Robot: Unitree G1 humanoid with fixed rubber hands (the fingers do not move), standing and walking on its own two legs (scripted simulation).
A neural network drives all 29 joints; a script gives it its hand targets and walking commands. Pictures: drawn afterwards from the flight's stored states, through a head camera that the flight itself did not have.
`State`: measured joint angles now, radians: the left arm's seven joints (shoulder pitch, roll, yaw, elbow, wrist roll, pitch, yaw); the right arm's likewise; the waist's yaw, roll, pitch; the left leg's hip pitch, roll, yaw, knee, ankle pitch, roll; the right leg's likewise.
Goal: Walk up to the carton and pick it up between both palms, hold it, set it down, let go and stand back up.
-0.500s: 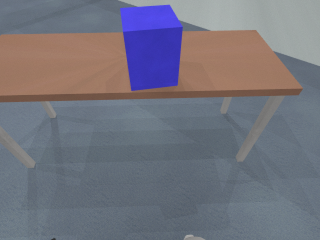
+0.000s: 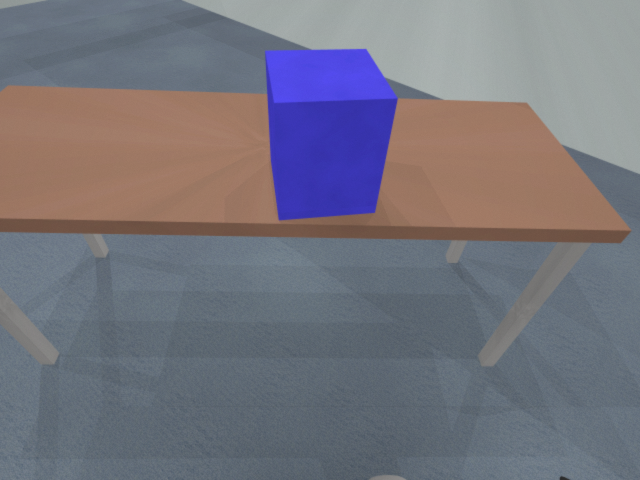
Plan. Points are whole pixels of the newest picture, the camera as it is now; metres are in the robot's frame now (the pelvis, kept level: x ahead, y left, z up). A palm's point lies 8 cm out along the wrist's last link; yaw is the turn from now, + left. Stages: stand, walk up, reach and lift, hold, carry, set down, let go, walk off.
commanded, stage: walk up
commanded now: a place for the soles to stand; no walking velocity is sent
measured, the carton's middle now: (322, 135) +0.74 -0.01 +0.06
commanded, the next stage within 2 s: none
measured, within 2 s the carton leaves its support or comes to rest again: neither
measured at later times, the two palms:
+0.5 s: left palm (125, 474) +0.18 +0.24 -0.08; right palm (596, 453) +0.19 -0.36 -0.07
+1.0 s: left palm (143, 426) +0.24 +0.25 -0.10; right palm (576, 428) +0.22 -0.35 -0.08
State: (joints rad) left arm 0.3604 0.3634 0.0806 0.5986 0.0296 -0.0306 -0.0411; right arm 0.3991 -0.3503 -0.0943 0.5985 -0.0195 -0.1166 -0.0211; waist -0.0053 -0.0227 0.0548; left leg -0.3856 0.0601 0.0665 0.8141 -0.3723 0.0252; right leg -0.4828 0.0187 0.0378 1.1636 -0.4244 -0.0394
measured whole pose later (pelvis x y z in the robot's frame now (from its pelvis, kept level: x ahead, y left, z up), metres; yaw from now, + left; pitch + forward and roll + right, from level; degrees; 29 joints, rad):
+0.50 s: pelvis +0.09 -0.05 +0.00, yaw -1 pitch -1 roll +1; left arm 0.37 0.36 0.08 0.60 0.02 -0.06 -0.03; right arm 0.35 -0.35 -0.10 0.60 -0.02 -0.07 -0.01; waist 0.02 -0.02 0.05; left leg -0.51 0.07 0.06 1.11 -0.49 0.03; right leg -0.43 0.02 0.02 0.80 -0.36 -0.03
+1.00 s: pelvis +0.15 -0.05 -0.02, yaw -1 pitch -3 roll +0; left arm 0.37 0.36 0.08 0.60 0.04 -0.04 -0.01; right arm 0.37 -0.35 -0.08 0.60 -0.02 -0.09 -0.04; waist -0.01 -0.02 0.08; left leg -0.43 0.08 0.07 0.95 -0.46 0.02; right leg -0.48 0.01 0.03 0.90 -0.36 -0.01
